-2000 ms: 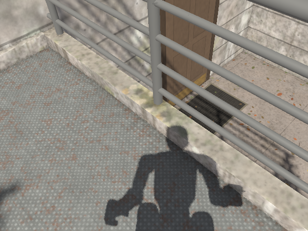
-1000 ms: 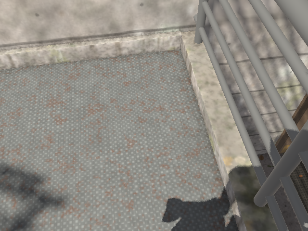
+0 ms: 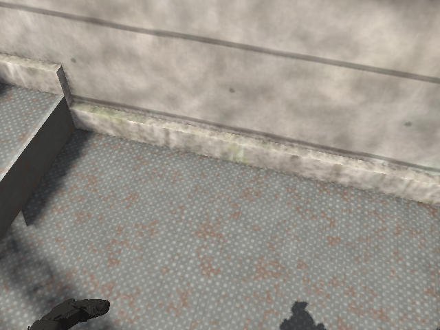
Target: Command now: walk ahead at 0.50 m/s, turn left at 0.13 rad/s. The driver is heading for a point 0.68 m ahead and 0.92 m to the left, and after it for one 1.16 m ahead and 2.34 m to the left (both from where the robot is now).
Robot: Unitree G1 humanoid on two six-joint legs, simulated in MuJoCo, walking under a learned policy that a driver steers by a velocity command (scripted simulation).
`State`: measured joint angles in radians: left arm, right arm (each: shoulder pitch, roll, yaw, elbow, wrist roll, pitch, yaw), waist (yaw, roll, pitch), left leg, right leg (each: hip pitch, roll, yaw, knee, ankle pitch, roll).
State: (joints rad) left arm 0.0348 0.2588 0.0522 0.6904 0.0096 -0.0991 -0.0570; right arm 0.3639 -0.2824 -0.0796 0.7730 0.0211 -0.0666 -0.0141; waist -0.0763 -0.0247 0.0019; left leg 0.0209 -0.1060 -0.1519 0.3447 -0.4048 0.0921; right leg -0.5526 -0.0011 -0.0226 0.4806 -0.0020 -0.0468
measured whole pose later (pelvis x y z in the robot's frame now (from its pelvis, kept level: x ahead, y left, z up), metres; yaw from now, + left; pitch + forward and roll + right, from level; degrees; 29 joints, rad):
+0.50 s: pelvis +0.29 +0.02 +0.00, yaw +8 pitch +2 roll -1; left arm 0.38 0.28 0.06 0.84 0.00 -0.06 0.01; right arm 0.02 -0.25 -0.02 0.68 0.02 -0.06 0.06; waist 0.09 0.03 0.03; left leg -0.63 0.06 -0.01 0.59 0.00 0.05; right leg 0.08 0.00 -0.15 0.24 -0.35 0.00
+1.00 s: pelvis +0.56 +0.11 +0.00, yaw +25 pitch +1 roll +1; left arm 0.17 0.34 0.00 0.71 0.04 -0.08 0.06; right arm 0.23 -0.35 -0.07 0.68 -0.01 -0.01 0.03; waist -0.04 0.02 0.05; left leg -0.19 -0.20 -0.21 0.65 -0.41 0.08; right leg -0.42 0.00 0.02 0.50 -0.07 0.00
